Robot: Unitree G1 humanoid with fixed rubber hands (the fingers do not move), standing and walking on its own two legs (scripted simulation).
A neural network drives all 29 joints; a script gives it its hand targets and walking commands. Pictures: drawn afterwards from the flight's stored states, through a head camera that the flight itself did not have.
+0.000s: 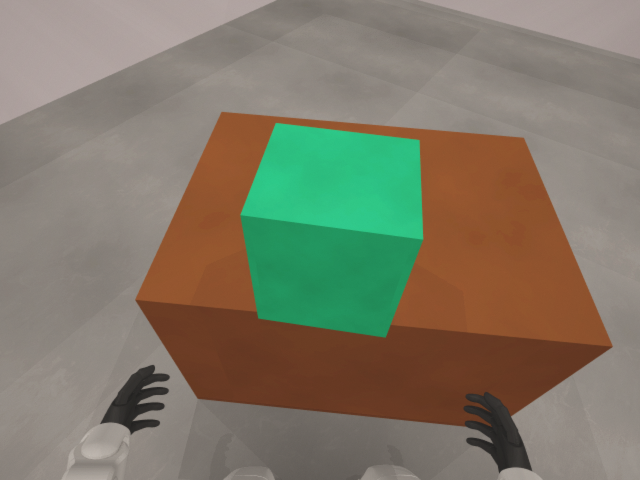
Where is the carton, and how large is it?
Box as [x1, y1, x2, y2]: [240, 123, 422, 337]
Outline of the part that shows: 276,123 240,215 258,318 385,337 422,241 419,140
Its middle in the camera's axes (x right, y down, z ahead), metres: +0.02 -0.01 +0.67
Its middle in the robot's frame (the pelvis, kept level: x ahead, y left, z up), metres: +0.49 -0.01 -0.03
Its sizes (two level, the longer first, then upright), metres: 0.238 0.215 0.279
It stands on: a pedestal, 0.58 m high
